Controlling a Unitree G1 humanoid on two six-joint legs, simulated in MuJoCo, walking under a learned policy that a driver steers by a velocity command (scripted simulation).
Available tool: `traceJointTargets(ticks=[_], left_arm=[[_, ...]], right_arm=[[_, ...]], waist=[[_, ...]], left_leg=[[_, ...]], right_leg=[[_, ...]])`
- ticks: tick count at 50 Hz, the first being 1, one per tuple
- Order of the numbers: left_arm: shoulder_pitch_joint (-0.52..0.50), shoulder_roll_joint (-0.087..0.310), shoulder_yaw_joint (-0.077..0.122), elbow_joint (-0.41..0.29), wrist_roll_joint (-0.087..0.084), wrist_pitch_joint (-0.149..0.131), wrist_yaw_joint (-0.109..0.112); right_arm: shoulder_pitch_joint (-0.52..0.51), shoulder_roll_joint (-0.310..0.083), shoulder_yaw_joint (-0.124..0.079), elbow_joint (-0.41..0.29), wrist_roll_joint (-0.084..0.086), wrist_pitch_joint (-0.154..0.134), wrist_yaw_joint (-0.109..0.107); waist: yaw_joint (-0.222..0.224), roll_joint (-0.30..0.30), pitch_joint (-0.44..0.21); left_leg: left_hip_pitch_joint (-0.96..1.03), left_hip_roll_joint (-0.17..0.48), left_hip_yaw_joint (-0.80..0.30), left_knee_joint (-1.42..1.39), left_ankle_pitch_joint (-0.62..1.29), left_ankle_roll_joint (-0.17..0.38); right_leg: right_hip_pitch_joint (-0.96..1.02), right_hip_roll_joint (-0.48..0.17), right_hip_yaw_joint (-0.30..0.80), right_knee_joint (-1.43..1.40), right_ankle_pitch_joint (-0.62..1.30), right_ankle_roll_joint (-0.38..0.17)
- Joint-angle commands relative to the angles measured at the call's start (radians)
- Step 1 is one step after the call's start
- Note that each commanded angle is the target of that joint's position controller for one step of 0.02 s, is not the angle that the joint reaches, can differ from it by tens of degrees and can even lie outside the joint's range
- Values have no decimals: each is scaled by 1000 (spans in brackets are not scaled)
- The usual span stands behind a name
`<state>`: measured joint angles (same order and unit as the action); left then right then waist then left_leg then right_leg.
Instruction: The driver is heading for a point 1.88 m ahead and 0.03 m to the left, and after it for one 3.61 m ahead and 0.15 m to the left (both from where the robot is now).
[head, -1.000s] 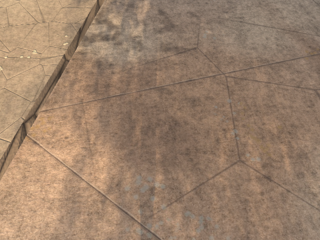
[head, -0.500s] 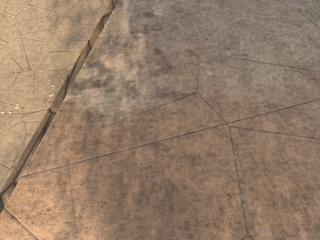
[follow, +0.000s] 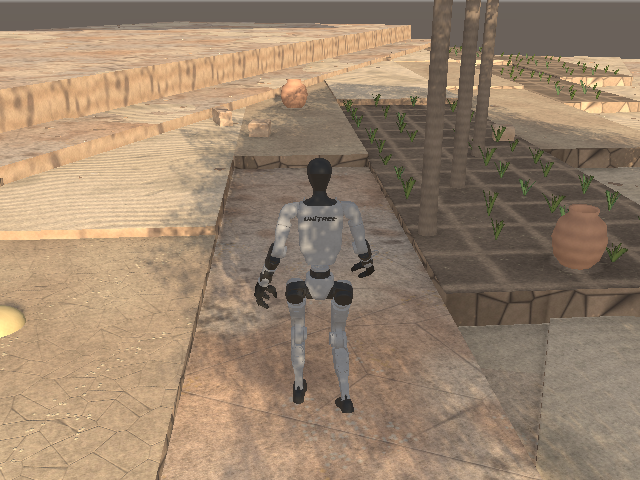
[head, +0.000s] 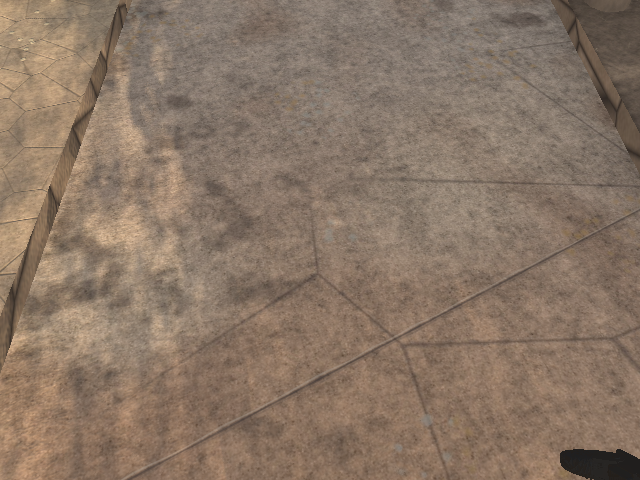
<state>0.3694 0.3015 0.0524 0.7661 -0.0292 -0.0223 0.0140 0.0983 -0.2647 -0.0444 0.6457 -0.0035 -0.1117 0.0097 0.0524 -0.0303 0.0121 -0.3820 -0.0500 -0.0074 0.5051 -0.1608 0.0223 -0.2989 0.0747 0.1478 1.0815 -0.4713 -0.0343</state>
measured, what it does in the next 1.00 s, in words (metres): walks ahead: right foot, then left foot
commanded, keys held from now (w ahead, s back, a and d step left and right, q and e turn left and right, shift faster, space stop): w+e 0.26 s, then w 0.18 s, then w+q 0.34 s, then q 0.22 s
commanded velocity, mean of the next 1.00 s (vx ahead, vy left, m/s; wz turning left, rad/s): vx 0.46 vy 0.00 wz -0.08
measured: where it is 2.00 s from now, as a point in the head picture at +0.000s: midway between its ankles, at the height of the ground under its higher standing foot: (379, 350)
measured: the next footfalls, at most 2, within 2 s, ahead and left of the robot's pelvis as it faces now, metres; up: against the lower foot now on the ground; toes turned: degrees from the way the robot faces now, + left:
right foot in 0.42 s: +0.36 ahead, -0.19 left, +0.00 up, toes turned -15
left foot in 0.94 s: +0.69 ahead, -0.03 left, +0.00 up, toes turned -1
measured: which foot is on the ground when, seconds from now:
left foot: down 0.00-0.42, up 0.44-0.92, down 0.94-1.00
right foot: up 0.00-0.40, down 0.42-0.96, up 0.98-1.00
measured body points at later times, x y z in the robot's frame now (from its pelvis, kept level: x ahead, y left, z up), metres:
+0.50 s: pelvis +0.26 -0.08 -0.01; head +0.30 -0.10 +0.44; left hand +0.52 +0.11 -0.08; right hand +0.22 -0.37 -0.14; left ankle +0.13 +0.10 -0.64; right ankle +0.32 -0.18 -0.73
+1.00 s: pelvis +0.53 -0.10 -0.01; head +0.58 -0.10 +0.43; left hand +0.61 +0.19 -0.14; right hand +0.71 -0.36 -0.11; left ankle +0.65 -0.03 -0.73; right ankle +0.34 -0.21 -0.66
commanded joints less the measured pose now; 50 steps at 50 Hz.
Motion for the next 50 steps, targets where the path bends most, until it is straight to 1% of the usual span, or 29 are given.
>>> traceJointTargets(ticks=[1, 2, 3, 5, 8, 12, 16, 18, 19, 20, 21, 22, 23, 24, 25, 26, 27, 28, 31, 33, 37, 39, 41, 44, 46, 47, 48, 49, 50], left_arm=[[-85, 132, 36, -112, 12, -16, -3], [-78, 111, 35, -117, 6, -13, -10], [-73, 89, 32, -120, 0, -8, -13], [-98, 58, 24, -139, 2, 1, -17], [-154, 45, 17, -163, 8, -1, -25], [-271, 29, 6, -189, 7, -17, -50], [-369, 28, 2, -237, 6, -20, -67], [-348, 54, 15, -245, 14, -20, -69], [-278, 83, 31, -231, 19, -18, -66], [-128, 127, 57, -188, 18, -15, -58], [37, 195, 85, -148, 17, -7, -42], [51, 309, 97, -141, 16, -10, -34], [85, 217, 73, -158, 16, -16, -35], [36, 174, 56, -145, 26, -27, -39], [-23, 148, 48, -138, 24, -35, -38], [-80, 113, 38, -134, 29, -41, -39], [-116, 81, 28, -136, 39, -49, -41], [-132, 74, 28, -132, 42, -57, -42], [-144, 86, 35, -97, 43, -86, -39], [-132, 89, 38, -73, 50, -91, -30], [-125, 105, 39, -47, 44, -90, -17], [-86, 120, 43, -21, 38, -84, -13], [-75, 129, 46, -2, 33, -64, -6], [-87, 162, 55, -1, 20, -28, 17], [-120, 174, 58, -16, 15, -9, 33], [-126, 158, 50, -25, 14, -12, 36], [-30, 52, 19, -53, 66, -26, 25], [45, 46, -2, -65, 60, -48, 3], [-45, 141, 22, -57, 27, -55, -10]], right_arm=[[139, -104, -38, -7, -4, 8, -6], [128, -98, -35, 1, -11, 5, -7], [124, -93, -36, 9, -9, 1, -6], [123, -109, -43, 30, 1, -6, -4], [128, -148, -56, 57, -2, -5, -6], [148, -179, -60, 86, 5, 8, -12], [224, -209, -67, 135, 28, 25, -8], [229, -235, -73, 149, 37, 36, -9], [222, -249, -74, 153, 39, 43, -11], [217, -239, -67, 156, 39, 48, -16], [227, -201, -47, 142, 18, 44, -21], [346, -63, 1, 99, -11, 25, -7], [293, -149, -14, 129, 21, 2, 4], [187, -196, -30, 95, 61, -5, 8], [147, -178, -23, 85, 58, -8, 4], [130, -170, -26, 92, 37, -4, -2], [159, -169, -30, 104, 32, 10, -1], [195, -152, -29, 118, 34, 26, 0], [194, -107, -24, 125, 32, 61, -7], [147, -100, -24, 111, 28, 63, -8], [46, -74, -14, 85, 24, 50, 13], [-19, -58, -6, 58, 23, 48, 24], [-65, -57, -4, 26, 14, 46, 39], [-31, -89, -21, -4, 7, 43, 63], [149, -151, -55, 29, 8, 47, 61], [263, -205, -80, 49, 6, 48, 44], [283, -307, -96, 42, 1, 58, 18], [262, -319, -88, -5, -14, 54, 21], [233, -257, -80, -29, -8, 63, 23]], waist=[[-101, 79, -18], [-79, 111, -5], [-71, 132, -1], [-65, 128, 14], [-71, 99, 18], [-113, 79, 37], [-130, 77, 63], [-93, 100, 38], [-41, 113, -12], [43, 101, -94], [112, 46, -195], [8, -222, -326], [80, -122, -450], [87, -86, -279], [51, -42, -175], [15, -20, -109], [-23, -38, -84], [-46, -49, -81], [-67, -24, -21], [-56, -16, 11], [-17, -12, 45], [13, 1, 70], [22, 7, 91], [-15, -46, 21], [-112, -60, -84], [-180, -8, -145], [-104, 245, -260], [-80, 271, -479], [-145, 101, -485]], left_leg=[[383, 332, -377, -249, -44, 158], [326, 306, -304, -275, 10, 149], [296, 292, -255, -300, 41, 152], [269, 296, -180, -336, 108, 171], [289, 301, -82, -356, 216, 182], [308, 273, 58, -353, 267, 144], [401, 317, 87, -325, 324, 129], [450, 332, 107, -240, 573, 116], [453, 325, 129, -135, 732, 101], [392, 293, 170, 43, 796, 73], [176, 255, 184, 305, 561, 35], [-238, 74, 147, 693, -312, -33], [-313, 58, -63, 838, -441, -27], [-394, 103, -68, 859, -372, -13], [-381, 151, -58, 788, -281, -3], [-342, 180, -54, 721, -221, -7], [-273, 202, -67, 690, -174, -8], [-222, 205, -74, 675, -144, -14], [-239, 198, -93, 602, -56, -39], [-295, 186, -114, 509, 57, -49], [-265, 158, -54, 262, 279, -37], [-277, 150, -29, 186, 299, -23], [-295, 131, 6, 117, 264, -8], [-217, 64, 76, 93, 131, 27], [-2, -6, 100, 55, 101, 69], [202, 4, 45, -42, 286, 108], [537, 250, -272, 72, 790, 226], [763, 452, -712, -1, 840, 439], [707, 395, -586, -39, 728, 391]], right_leg=[[-435, -140, -2, 136, 123, 32], [-395, -163, -10, 114, 147, 33], [-379, -172, -26, 96, 158, 36], [-398, -188, -43, 50, 184, 47], [-430, -200, -51, -76, 302, 61], [-366, -178, -113, -310, 498, 41], [-334, -145, -148, -437, 430, -6], [-252, -96, -185, -475, 327, -45], [-138, -60, -211, -500, 303, -69], [87, -21, -229, -559, 366, -99], [394, -109, -92, -530, 424, -139], [721, -398, 456, -604, 280, -318], [736, -470, 642, -726, 197, -354], [621, -432, 456, -740, 267, -299], [472, -387, 308, -748, 358, -257], [345, -350, 212, -773, 441, -230], [257, -323, 142, -809, 498, -215], [204, -318, 106, -847, 500, -216], [128, -315, -14, -931, 537, -215], [146, -301, -87, -949, 562, -194], [171, -269, -218, -974, 561, -142], [225, -291, -242, -974, 573, -136], [293, -303, -277, -909, 739, -123], [379, -316, -302, -736, 1102, -86], [353, -287, -318, -479, 1224, -44], [240, -231, -333, -249, 1056, 6], [-88, -103, -327, 109, 204, 74], [-324, 40, -115, 388, -257, 106], [-345, -40, -4, 400, -178, 86]])
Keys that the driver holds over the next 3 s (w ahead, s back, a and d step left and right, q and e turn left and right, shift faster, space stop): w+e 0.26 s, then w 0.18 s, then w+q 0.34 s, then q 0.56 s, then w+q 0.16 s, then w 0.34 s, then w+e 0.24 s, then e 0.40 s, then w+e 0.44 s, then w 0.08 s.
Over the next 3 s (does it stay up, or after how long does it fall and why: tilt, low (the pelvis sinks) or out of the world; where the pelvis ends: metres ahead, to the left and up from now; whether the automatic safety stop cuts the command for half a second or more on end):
stays up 1.14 0.06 0.02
